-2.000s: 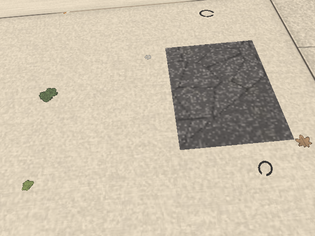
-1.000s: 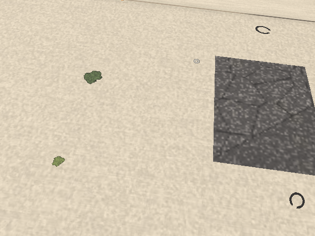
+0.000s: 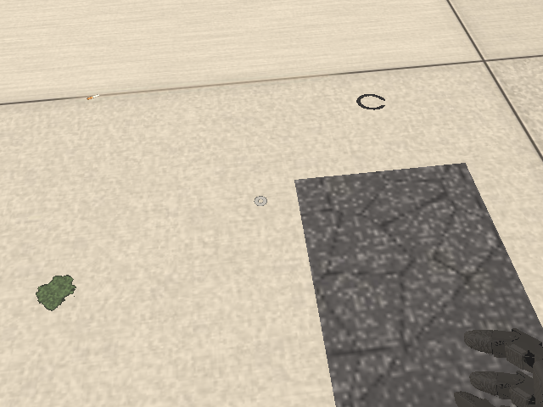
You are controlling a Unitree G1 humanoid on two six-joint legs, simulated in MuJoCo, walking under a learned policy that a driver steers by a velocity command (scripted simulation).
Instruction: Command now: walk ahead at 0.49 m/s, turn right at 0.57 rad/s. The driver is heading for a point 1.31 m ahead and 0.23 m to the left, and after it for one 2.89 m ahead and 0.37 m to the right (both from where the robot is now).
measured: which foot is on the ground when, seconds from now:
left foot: down 0.00-0.46, up 0.48-0.94, down 0.96-1.00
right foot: down 0.00-0.00, up 0.02-0.44, down 0.46-0.98, up 1.00-1.00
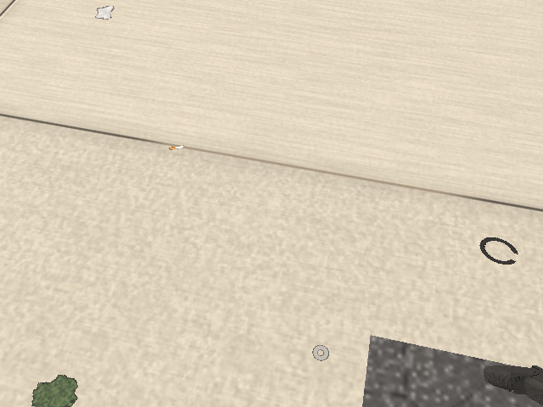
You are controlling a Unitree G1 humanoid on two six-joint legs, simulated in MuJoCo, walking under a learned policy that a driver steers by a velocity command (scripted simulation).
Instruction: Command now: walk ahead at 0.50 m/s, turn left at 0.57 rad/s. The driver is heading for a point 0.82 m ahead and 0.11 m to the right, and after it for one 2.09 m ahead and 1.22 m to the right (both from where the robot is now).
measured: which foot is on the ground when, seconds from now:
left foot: down 0.00-0.50, up 0.52-0.96, down 0.98-1.00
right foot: up 0.00-0.48, down 0.50-1.00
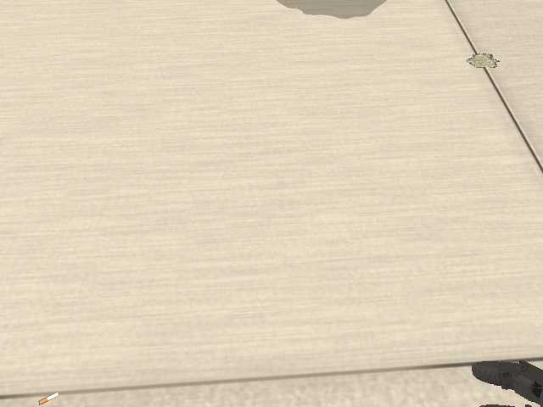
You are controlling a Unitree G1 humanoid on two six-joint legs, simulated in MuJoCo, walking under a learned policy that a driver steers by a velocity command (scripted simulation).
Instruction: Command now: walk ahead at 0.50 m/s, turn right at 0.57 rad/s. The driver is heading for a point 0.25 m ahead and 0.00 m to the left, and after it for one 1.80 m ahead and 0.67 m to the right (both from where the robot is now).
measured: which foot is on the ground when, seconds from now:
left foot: down 0.00-0.46, up 0.48-0.84, down 0.86-1.00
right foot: down 0.00-0.00, up 0.02-0.44, down 0.46-0.86, up 0.88-1.00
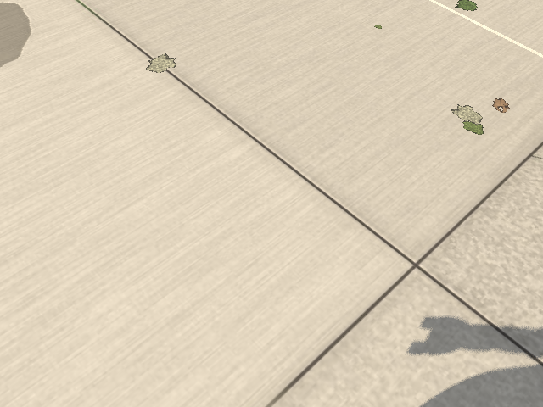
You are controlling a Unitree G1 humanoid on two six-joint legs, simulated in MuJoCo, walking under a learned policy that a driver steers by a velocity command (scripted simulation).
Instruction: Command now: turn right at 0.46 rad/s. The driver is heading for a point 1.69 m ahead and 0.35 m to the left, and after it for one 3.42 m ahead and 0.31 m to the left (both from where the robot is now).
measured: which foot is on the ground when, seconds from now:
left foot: down 0.00-0.24, up 0.26-0.48, down 0.50-1.00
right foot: up 0.00-0.18, down 0.20-0.50, up 0.52-0.98, down 1.00-1.00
